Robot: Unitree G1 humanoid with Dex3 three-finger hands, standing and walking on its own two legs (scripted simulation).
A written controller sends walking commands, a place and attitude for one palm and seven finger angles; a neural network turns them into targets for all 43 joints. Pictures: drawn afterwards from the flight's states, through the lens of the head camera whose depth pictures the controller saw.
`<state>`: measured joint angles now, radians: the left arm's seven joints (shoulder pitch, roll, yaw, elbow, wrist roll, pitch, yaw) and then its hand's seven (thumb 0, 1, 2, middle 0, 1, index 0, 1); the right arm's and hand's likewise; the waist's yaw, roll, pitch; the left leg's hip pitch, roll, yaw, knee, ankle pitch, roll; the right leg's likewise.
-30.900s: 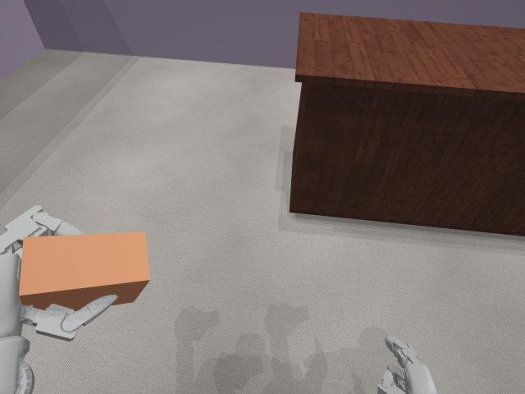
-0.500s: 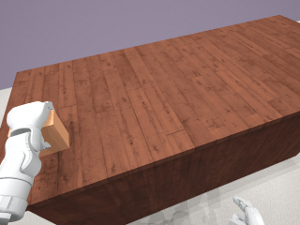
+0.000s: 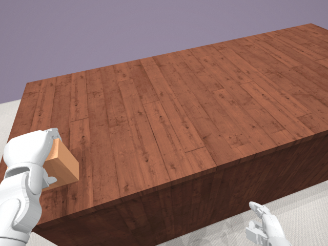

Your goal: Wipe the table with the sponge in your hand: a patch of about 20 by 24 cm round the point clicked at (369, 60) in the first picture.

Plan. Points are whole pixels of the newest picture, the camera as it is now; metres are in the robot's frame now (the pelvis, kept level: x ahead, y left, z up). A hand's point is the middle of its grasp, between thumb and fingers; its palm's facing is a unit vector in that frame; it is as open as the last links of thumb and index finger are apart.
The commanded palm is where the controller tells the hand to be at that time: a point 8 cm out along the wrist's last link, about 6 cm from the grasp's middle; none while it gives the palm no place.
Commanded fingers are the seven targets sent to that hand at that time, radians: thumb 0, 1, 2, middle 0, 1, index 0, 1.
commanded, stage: wipe back along the first lane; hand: left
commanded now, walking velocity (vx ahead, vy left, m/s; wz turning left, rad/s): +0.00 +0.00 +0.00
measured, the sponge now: (51, 170) +0.25 +0.32 +0.06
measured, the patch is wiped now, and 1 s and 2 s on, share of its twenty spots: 1.00 1.00 1.00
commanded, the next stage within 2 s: lift the sponge slowly off the table in 0.30 s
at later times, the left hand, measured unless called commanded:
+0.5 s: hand (44, 175) +0.22 +0.30 +0.10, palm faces +0.05 -0.06 -1.00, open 9.5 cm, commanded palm +0.19 +0.29 +0.14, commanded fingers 0.00 0.10 1.30 -1.20 -1.60 -1.20 -1.60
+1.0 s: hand (41, 179) +0.21 +0.30 +0.11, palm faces +0.02 -0.09 -1.00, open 9.5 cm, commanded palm +0.18 +0.30 +0.18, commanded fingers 0.00 0.10 1.30 -1.20 -1.60 -1.20 -1.60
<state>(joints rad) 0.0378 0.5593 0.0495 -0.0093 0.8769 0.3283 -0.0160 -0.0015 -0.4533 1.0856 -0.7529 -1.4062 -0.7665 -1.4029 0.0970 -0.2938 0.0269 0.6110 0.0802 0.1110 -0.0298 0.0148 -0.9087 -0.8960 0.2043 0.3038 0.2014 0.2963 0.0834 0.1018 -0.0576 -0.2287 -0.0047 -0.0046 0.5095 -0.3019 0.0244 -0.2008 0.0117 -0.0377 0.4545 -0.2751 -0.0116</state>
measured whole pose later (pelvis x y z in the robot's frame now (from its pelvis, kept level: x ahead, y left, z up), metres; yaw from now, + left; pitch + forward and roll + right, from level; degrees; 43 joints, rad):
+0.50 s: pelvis -0.01 +0.00 +0.00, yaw +0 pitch +0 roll -1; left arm 0.16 0.52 0.02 -0.17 0.88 0.38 0.00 0.00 -0.45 1.09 -0.75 -1.41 -0.76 -1.41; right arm 0.09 -0.28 0.04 0.61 0.07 0.09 -0.03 0.02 -0.91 -0.90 0.20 0.30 0.20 0.30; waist 0.10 0.11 -0.05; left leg -0.21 0.00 0.00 0.51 -0.30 0.02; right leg -0.19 0.01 -0.04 0.47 -0.28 -0.02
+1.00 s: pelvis -0.02 -0.02 +0.00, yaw +0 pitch -2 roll -1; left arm 0.12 0.57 0.02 -0.15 0.84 0.35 -0.06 -0.01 -0.46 1.09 -0.76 -1.40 -0.77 -1.40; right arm 0.08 -0.28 0.04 0.62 0.06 0.05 -0.06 0.02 -0.91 -0.90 0.20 0.30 0.20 0.30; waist 0.12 0.10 -0.02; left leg -0.18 0.01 -0.02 0.50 -0.28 0.00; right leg -0.15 0.03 -0.05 0.45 -0.26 -0.03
